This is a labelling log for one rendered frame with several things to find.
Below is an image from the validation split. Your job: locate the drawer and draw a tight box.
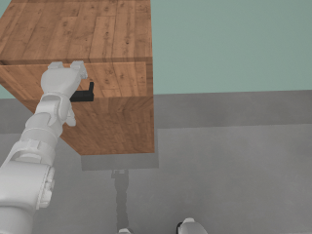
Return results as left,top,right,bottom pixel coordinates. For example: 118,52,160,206
0,61,146,99

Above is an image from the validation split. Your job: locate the cabinet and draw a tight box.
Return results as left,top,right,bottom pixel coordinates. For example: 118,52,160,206
0,0,155,156

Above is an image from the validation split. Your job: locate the robot left hand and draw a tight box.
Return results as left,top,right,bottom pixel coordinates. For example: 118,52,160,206
40,60,88,127

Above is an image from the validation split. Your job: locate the handle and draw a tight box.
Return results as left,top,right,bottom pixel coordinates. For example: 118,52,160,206
69,82,95,102

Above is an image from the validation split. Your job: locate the robot left shin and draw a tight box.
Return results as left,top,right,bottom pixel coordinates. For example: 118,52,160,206
119,228,130,233

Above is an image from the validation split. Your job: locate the left robot forearm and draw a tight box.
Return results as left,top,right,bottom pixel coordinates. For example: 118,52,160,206
0,92,70,175

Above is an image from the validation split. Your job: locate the left robot upper arm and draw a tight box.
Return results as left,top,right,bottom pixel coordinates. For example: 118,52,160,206
0,160,56,234

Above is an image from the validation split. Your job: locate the right robot thigh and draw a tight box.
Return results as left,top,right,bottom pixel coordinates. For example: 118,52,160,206
177,221,208,234

